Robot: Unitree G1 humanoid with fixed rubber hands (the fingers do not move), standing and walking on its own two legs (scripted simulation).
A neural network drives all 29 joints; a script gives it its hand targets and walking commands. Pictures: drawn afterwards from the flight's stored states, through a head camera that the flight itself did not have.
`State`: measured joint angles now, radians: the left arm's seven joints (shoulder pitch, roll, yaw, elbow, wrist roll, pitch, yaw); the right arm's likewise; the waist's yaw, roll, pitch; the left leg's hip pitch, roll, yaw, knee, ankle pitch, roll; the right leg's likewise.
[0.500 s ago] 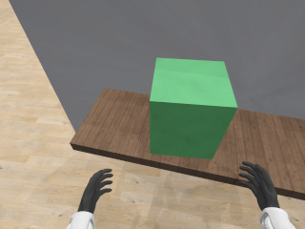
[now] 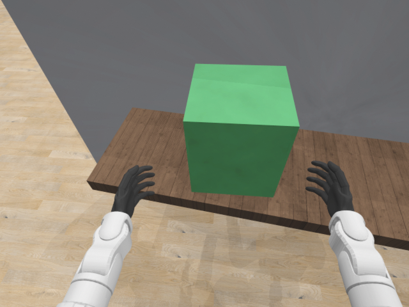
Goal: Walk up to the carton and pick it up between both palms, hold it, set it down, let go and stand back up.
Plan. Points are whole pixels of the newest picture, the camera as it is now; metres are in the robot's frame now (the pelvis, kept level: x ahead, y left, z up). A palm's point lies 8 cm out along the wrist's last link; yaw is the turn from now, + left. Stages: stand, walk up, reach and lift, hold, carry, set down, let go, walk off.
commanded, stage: reach and lift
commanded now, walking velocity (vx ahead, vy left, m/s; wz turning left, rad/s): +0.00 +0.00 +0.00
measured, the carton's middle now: (235, 133) +0.47 -0.09 +0.04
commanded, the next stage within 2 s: none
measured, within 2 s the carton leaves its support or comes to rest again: neither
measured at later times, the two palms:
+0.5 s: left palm (132, 157) +0.38 +0.14 +0.09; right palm (346, 169) +0.31 -0.27 +0.09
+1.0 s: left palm (137, 119) +0.44 +0.12 +0.13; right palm (352, 131) +0.36 -0.29 +0.13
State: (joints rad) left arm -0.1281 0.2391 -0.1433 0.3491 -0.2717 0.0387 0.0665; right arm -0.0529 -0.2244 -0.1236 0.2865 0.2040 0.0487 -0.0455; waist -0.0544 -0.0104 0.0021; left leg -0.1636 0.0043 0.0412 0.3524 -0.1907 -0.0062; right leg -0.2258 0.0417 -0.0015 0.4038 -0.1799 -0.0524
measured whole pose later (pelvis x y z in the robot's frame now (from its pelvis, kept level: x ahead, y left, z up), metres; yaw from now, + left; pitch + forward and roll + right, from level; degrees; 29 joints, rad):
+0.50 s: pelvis +0.01 +0.00 +0.00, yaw -2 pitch +2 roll +1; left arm -0.36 0.22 0.01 0.25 -0.17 0.38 0.04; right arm -0.27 -0.30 -0.09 0.30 0.31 0.20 -0.07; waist -0.10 -0.03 0.00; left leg -0.16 0.01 0.06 0.32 -0.19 0.00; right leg -0.23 0.05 0.03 0.37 -0.17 -0.05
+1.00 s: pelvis +0.01 +0.01 +0.00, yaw -2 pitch +7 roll +1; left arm -0.68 0.26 0.04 0.44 -0.17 0.50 0.07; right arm -0.60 -0.39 -0.06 0.55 0.37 0.27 -0.03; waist -0.13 -0.03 -0.07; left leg -0.26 0.01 0.06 0.33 -0.19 0.00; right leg -0.32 0.06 0.04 0.35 -0.14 -0.04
